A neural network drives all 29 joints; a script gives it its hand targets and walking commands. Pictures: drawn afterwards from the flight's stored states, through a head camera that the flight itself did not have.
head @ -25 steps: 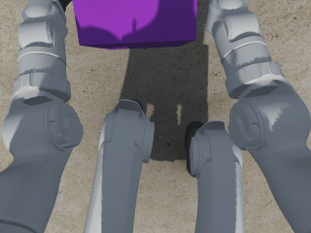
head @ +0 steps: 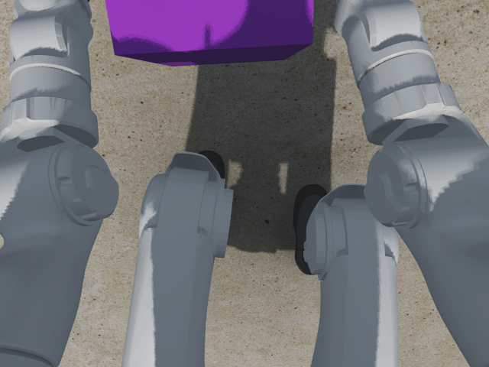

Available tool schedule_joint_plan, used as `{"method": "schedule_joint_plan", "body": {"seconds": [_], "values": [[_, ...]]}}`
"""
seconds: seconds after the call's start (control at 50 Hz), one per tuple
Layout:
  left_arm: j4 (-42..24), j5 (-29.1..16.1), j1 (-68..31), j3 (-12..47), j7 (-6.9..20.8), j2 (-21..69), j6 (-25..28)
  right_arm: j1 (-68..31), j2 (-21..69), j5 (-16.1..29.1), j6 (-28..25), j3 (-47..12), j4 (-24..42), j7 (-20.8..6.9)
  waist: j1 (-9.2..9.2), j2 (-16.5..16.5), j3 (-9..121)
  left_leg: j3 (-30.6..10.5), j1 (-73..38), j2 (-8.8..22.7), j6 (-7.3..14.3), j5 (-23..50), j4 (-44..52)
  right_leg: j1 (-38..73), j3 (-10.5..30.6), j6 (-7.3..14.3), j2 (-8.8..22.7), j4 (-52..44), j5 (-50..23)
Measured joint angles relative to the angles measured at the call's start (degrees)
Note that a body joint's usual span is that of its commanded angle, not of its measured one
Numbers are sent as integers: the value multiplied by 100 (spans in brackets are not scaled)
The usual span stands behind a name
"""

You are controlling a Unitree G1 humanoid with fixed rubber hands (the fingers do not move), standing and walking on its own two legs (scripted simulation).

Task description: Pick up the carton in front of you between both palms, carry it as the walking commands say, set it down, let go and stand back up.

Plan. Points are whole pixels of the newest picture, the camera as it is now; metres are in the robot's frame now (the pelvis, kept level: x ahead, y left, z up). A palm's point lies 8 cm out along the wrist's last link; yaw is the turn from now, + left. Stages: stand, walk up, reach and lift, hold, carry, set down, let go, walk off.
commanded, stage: set down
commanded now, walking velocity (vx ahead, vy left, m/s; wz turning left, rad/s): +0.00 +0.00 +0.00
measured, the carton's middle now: out of the picture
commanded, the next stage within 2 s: let go in 1.38 s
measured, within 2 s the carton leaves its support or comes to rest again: neither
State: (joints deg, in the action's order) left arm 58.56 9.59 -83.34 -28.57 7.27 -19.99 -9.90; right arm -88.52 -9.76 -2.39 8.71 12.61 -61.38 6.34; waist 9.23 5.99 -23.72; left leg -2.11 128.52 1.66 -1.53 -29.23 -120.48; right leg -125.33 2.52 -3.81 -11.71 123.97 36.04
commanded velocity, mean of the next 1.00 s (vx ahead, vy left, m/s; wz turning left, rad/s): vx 0.00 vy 0.00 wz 0.00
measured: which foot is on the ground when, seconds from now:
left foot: down 0.00-1.00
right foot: down 0.00-1.00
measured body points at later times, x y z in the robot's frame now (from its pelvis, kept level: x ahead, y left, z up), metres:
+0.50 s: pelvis -0.01 +0.01 -0.01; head +0.37 +0.07 +0.22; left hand +0.51 +0.36 -0.16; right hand +0.59 -0.02 -0.17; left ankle +0.13 +0.13 -0.35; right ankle +0.10 -0.11 -0.35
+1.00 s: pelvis +0.01 +0.02 +0.12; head +0.34 +0.10 +0.41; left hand +0.50 +0.36 +0.00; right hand +0.60 -0.01 +0.00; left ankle +0.13 +0.13 -0.35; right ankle +0.10 -0.11 -0.35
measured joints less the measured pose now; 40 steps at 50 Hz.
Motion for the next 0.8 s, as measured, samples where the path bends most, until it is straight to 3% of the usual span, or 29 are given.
{"method": "schedule_joint_plan", "body": {"seconds": [0.12,0.18,0.26,0.32,0.42,0.6,0.8], "values": [[469,-213,-164,-47,-48,-144,359,-104,-80,100,-132,-258,-37,26,-29,-106,-230,3,-53,12,34,-17,-95,94,-34,-20,60,75,43],[867,-318,-188,41,-267,-308,565,-104,-291,276,-132,-563,-88,165,-53,-157,-367,41,-69,34,64,-17,-125,130,-27,-40,112,107,63],[986,-974,-61,358,-554,-548,799,36,-668,770,-156,-956,8,189,-32,-229,-504,105,-63,79,141,-9,-173,138,-30,-35,193,159,75],[972,-1482,-15,681,-509,-746,844,93,-847,1062,-123,-1199,117,192,-62,-262,-564,158,-51,102,193,16,-214,134,-25,-31,258,220,73],[627,-1874,-15,916,-453,-1075,690,172,-816,1275,71,-1374,719,295,-146,-234,-517,154,-29,98,241,70,-255,154,-67,-27,329,253,54],[-149,-1793,26,1145,-466,-758,103,371,-620,960,478,-848,1080,426,-115,-189,209,84,-222,-147,203,211,234,471,-139,38,576,-219,65],[-344,-1241,632,1058,-570,-284,-184,743,-259,284,497,82,586,294,-145,-185,1440,-59,-617,-309,189,393,1406,935,-196,56,648,-1506,-152]]}}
